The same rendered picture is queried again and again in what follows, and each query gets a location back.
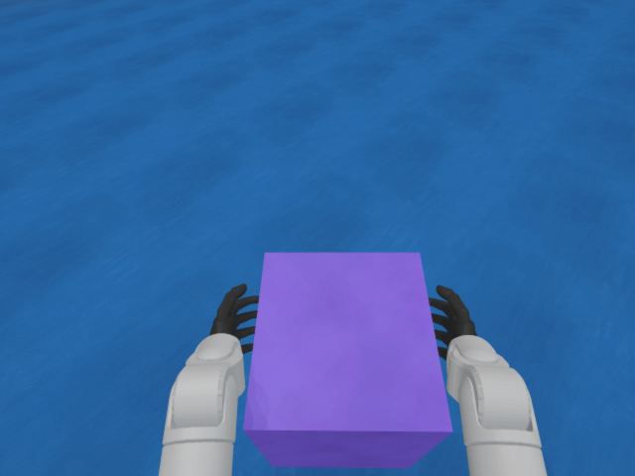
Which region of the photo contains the robot left hand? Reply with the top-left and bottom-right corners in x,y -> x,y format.
209,284 -> 259,354

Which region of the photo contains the carton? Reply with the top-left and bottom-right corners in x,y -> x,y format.
243,253 -> 453,468

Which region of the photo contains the robot right forearm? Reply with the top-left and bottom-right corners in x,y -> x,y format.
446,335 -> 547,476

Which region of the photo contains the robot left forearm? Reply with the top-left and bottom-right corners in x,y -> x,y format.
159,333 -> 245,476

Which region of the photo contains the robot right hand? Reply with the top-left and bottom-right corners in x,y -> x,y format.
429,286 -> 477,360

